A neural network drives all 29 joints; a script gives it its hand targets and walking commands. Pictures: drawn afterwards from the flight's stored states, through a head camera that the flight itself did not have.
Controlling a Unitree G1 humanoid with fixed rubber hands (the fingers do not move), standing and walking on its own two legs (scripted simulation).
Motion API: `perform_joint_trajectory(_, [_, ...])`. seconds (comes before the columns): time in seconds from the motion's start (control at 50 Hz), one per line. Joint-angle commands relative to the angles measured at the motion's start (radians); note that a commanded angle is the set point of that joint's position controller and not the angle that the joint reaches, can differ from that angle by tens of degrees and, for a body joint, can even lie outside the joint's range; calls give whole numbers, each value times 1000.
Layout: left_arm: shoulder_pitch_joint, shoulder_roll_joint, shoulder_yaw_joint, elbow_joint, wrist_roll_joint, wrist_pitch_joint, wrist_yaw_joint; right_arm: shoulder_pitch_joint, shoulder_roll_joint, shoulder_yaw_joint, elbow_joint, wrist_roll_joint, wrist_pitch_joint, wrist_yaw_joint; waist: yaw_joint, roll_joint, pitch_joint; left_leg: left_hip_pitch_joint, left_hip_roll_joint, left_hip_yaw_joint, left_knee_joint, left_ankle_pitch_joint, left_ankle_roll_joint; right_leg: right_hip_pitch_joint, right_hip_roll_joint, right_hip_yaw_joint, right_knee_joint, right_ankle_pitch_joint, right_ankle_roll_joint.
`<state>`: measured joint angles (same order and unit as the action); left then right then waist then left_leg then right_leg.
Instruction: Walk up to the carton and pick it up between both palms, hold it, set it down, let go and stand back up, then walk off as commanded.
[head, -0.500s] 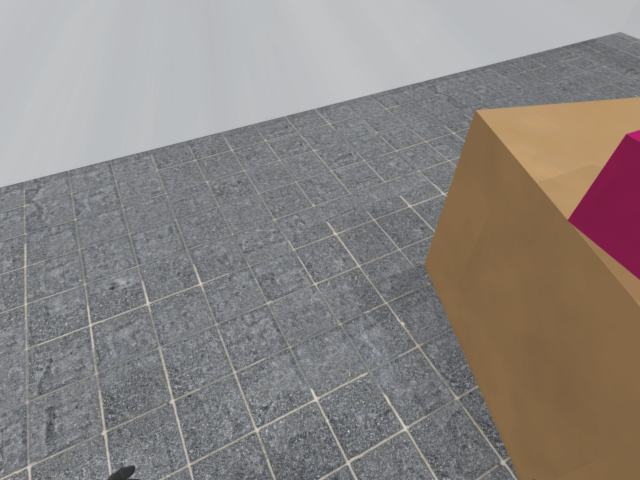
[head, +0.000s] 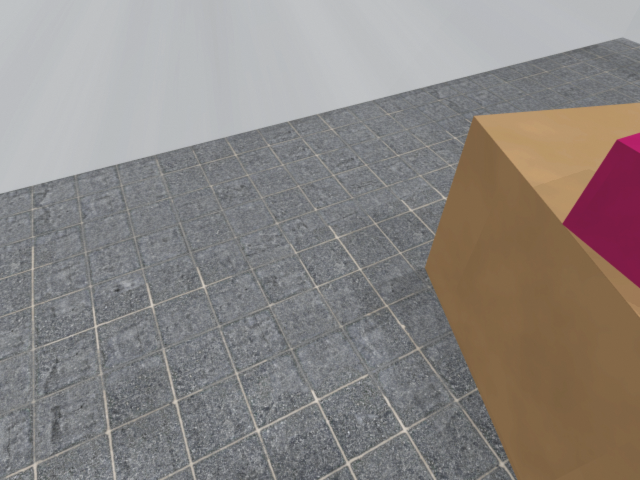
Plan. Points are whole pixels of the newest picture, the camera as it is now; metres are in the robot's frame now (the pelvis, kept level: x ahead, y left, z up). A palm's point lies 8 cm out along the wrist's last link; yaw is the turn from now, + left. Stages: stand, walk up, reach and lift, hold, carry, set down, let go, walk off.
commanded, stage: walk up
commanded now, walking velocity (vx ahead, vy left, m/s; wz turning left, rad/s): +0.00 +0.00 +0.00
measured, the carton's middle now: out of the picture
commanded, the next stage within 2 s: none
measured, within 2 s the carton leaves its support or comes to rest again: neither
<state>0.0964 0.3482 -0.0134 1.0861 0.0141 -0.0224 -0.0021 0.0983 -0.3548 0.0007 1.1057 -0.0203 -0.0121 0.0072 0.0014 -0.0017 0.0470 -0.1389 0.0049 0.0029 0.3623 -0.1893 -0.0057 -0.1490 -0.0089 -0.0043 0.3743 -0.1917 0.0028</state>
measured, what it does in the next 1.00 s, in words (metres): walks ahead, turning right: right foot, then left foot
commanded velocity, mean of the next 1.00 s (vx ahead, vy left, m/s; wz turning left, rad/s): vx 0.00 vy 0.00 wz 0.00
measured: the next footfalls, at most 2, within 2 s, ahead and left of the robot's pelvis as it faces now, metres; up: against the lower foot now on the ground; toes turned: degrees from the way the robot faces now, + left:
right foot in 0.36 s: +0.09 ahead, -0.22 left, +0.00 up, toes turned -26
left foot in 0.76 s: +0.45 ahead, -0.08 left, +0.00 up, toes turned -31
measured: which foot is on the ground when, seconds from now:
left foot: down 0.00-0.38, up 0.40-0.74, down 0.76-1.00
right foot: down 0.00-0.12, up 0.14-0.34, down 0.36-0.76, up 0.78-1.00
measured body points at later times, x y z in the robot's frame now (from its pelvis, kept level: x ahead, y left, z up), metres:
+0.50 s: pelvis +0.11 -0.09 -0.03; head +0.10 -0.12 +0.42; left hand +0.30 +0.20 -0.12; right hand +0.09 -0.44 -0.14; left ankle +0.08 +0.05 -0.68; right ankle +0.05 -0.21 -0.75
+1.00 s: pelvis +0.34 -0.09 -0.01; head +0.38 -0.11 +0.44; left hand +0.68 +0.03 -0.11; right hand +0.11 -0.36 -0.09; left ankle +0.42 -0.06 -0.75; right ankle +0.27 -0.22 -0.67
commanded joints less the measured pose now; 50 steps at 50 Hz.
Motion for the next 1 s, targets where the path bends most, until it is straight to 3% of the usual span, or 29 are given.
perform_joint_trajectory(0.0, [-72,204,42,-56,4,-15,13,-59,-197,-40,-61,-5,-24,-10,-8,27,-52,-13,100,-88,-63,13,22,-11,-103,83,-79,-13,-27])
perform_joint_trajectory(0.02, [48,301,101,-178,40,11,-47,-3,-340,-127,-142,-17,-43,14,-33,25,-97,162,115,-60,102,-355,73,-244,-71,276,-3,-328,-106])
perform_joint_trajectory(0.06, [-32,291,102,-206,42,27,-76,68,-328,-154,-121,-34,-45,12,-92,24,1,302,120,-93,97,-497,85,-583,-53,257,33,-432,-67])
perform_joint_trajectory(0.08, [-117,240,106,-245,31,30,-85,108,-353,-160,-149,-17,-45,8,-138,168,27,277,283,-254,-79,-585,151,-661,-40,170,227,-351,-56])
perform_joint_trajectory(0.1, [-175,243,114,-264,32,32,-83,99,-362,-169,-166,-29,-48,5,-159,179,57,135,463,-386,-229,-511,231,-622,-38,80,506,-268,-20])
perform_joint_trajectory(0.12, [-91,230,109,-279,49,36,-87,-12,-374,-171,-208,-29,-56,2,-85,139,-3,95,535,-380,-218,-369,236,-571,-106,99,550,-250,-10])
perform_joint_trajectory(0.2, [51,254,145,-249,20,48,-127,-92,-336,-162,-268,-41,-71,13,20,45,-47,42,431,-111,-144,-346,208,-372,-158,40,524,-273,-25])
perform_joint_trajectory(0.24, [53,218,140,-254,4,40,-134,-62,-345,-169,-265,-41,-71,26,-10,160,29,38,320,67,-79,-296,164,-337,-143,6,398,-284,-31])
perform_joint_trajectory(0.32, [122,225,150,-240,12,23,-122,-25,-339,-157,-273,-29,-46,43,25,128,22,-124,257,230,135,-291,142,-122,-41,-188,280,-175,-48])
perform_joint_trajectory(0.34, [234,267,170,-212,18,16,-109,-41,-320,-146,-290,-32,-34,50,81,-33,-52,-211,187,256,404,-375,127,50,-11,-143,247,-232,-67])
perform_joint_trajectory(0.36, [393,357,183,-189,7,-1,-89,-25,-223,-118,-317,-25,-30,52,162,-302,-116,-440,134,255,738,-347,87,309,-41,79,150,-317,-129])
perform_joint_trajectory(0.38, [407,433,196,-203,14,0,-66,-84,-152,-84,-359,3,-31,61,161,-490,-103,-689,-10,203,903,-552,12,352,-262,597,-77,-339,-229])
perform_joint_trajectory(0.4, [372,448,190,-227,-11,5,-62,-164,-257,-95,-390,11,-35,57,148,-285,-51,-689,32,41,859,-494,10,256,-371,836,-164,-293,-328])
perform_joint_trajectory(0.42, [316,451,188,-217,-21,7,-58,-184,-300,-112,-382,20,-56,54,127,-190,-28,-679,51,-8,823,-461,25,284,-401,827,-152,-125,-360])
perform_joint_trajectory(0.44, [295,421,180,-248,-27,1,-45,-169,-298,-92,-386,33,-66,56,121,-165,-33,-677,101,-32,771,-442,40,322,-366,650,-77,83,-346])
perform_joint_trajectory(0.48, [275,346,172,-265,-23,-18,-12,-77,-262,-90,-339,23,-70,49,55,-167,-8,-614,103,-3,733,-283,36,244,-256,398,25,485,-240])
perform_joint_trajectory(0.52, [206,315,163,-306,-25,-30,-11,-26,-280,-92,-337,10,-64,54,8,-111,43,-456,104,-13,632,-247,39,29,-211,349,-22,387,-213])
perform_joint_trajectory(0.54, [192,331,167,-312,-20,-38,-14,6,-274,-100,-339,11,-53,55,-6,-194,48,-400,100,-7,594,-209,35,-16,-182,282,-29,348,-197])
perform_joint_trajectory(0.6, [157,307,161,-372,-3,-64,-11,-4,-268,-110,-380,15,-38,70,-30,-194,41,-287,123,1,476,1,22,-186,-128,239,-81,153,-175])
perform_joint_trajectory(0.64, [136,318,164,-388,-4,-71,-9,-13,-277,-128,-390,6,-36,78,-33,-102,3,-156,112,18,358,103,19,-265,-98,232,-71,3,-155])
perform_joint_trajectory(0.68, [100,328,159,-388,6,-75,-3,78,-251,-140,-371,4,-51,80,-85,-127,6,1,121,1,324,140,17,-364,-121,272,-10,-6,-139])
perform_joint_trajectory(0.72, [133,301,150,-411,5,-67,0,283,-288,-164,-317,-13,-56,59,-160,20,-142,232,82,26,313,21,61,-375,-74,198,290,62,-105])
perform_joint_trajectory(0.74, [180,248,132,-416,1,-66,7,402,-320,-181,-304,-19,-62,48,-218,153,-179,352,158,-78,218,-103,87,-480,-12,124,547,-1,-82])
perform_joint_trajectory(0.76, [267,172,105,-429,-3,-65,14,423,-403,-199,-327,-33,-69,38,-209,435,-129,289,351,-389,24,-465,100,-626,88,95,853,-332,-50])
perform_joint_trajectory(0.78, [359,212,116,-404,-5,-59,20,212,-409,-184,-366,-4,-74,41,-81,365,-125,169,473,-694,-189,-655,150,-611,51,99,966,-351,-70])
perform_joint_trajectory(0.8, [387,250,129,-363,8,-55,22,88,-417,-177,-412,11,-75,45,-18,311,-87,40,523,-744,-251,-762,201,-551,-28,94,1008,-340,-77])
perform_joint_trajectory(0.82, [301,294,132,-355,5,-59,12,79,-351,-168,-421,1,-74,47,-56,215,32,-90,467,-597,-231,-644,170,-533,-65,104,946,-267,-46])
perform_joint_trajectory(0.88, [258,292,152,-345,-17,-48,-2,87,-274,-136,-426,-15,-71,47,-44,226,105,-163,285,-120,-128,-228,163,-462,-105,30,802,-121,-18])
perform_joint_trajectory(0.98, [197,228,127,-375,-22,-34,-25,217,-279,-131,-427,-12,-74,46,-61,154,-50,43,294,25,-60,150,163,-472,-80,-21,599,-36,3])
